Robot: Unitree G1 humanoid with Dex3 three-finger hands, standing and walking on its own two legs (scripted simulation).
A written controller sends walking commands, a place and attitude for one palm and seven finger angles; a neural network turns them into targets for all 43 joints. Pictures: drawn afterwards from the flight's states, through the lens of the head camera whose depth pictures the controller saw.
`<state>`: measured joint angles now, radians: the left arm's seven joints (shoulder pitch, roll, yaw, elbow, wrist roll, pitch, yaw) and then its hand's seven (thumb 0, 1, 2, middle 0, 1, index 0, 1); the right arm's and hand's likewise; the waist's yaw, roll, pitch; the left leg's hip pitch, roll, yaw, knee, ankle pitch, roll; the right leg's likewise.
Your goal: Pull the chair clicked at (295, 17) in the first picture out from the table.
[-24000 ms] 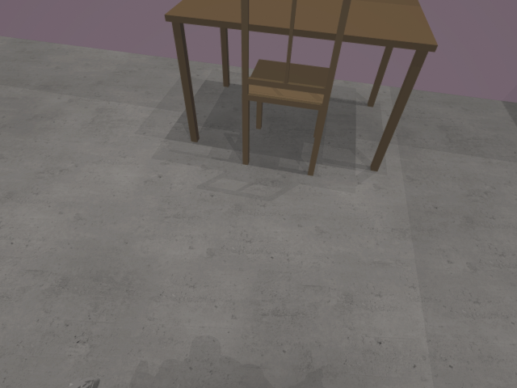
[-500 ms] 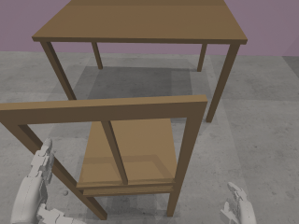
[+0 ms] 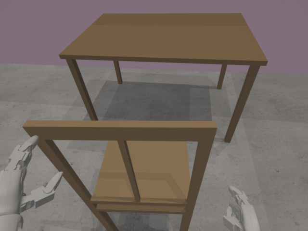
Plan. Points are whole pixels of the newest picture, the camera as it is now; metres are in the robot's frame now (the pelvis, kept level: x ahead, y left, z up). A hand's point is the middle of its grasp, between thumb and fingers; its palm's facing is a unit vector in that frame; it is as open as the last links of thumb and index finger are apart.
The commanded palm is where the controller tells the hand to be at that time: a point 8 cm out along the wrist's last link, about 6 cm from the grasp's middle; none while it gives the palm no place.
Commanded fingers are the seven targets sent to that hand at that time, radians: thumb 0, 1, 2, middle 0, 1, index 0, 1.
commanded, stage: draw the hand back to the body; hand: left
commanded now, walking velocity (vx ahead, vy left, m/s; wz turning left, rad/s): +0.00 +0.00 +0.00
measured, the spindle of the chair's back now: (131, 175) +0.28 +0.12 -0.04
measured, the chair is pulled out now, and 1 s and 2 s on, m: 0.61 0.61 0.61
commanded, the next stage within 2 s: step back with the hand held close in 0.48 s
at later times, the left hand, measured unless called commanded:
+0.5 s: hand (40, 163) +0.19 +0.25 +0.17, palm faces +0.49 -0.76 -0.42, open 7.4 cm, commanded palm +0.14 +0.29 +0.18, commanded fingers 0.00 0.90 0.90 -0.20 -0.30 -0.20 -0.30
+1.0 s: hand (32, 173) +0.17 +0.26 +0.15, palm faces +0.37 -0.78 -0.50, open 7.4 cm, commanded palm +0.11 +0.30 +0.18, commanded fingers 0.00 0.90 0.90 -0.20 -0.30 -0.20 -0.30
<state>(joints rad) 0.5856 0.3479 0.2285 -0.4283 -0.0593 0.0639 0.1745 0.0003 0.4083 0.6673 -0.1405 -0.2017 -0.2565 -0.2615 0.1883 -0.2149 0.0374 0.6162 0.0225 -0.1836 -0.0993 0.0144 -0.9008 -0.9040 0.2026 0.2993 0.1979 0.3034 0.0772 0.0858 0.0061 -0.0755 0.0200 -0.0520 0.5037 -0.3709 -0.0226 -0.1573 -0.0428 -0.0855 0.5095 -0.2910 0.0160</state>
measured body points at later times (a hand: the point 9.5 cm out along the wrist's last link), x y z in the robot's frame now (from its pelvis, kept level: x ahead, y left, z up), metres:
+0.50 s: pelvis -0.01 -0.01 +0.00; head -0.03 -0.05 +0.45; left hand +0.15 +0.29 +0.19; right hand +0.16 -0.26 -0.09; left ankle -0.06 +0.13 -0.73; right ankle -0.01 -0.13 -0.73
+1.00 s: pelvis -0.04 +0.01 +0.00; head -0.02 +0.00 +0.45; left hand +0.15 +0.30 +0.18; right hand +0.13 -0.23 -0.09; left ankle -0.06 +0.13 -0.73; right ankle -0.01 -0.13 -0.73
